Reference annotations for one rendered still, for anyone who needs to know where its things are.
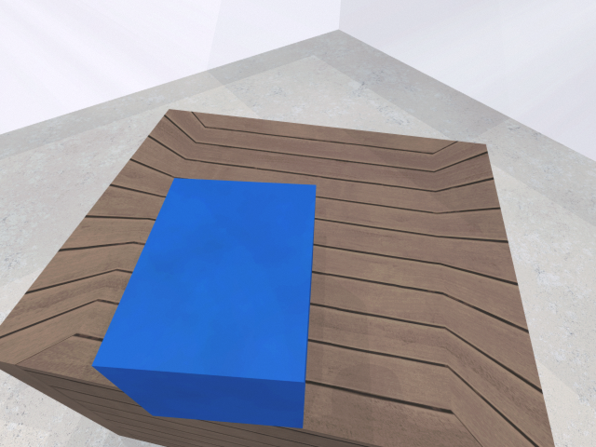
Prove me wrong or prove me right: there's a carton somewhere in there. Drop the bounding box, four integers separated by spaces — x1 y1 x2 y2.
92 178 316 428

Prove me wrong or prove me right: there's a pedestal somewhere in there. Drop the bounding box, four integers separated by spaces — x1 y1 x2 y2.
0 109 555 447

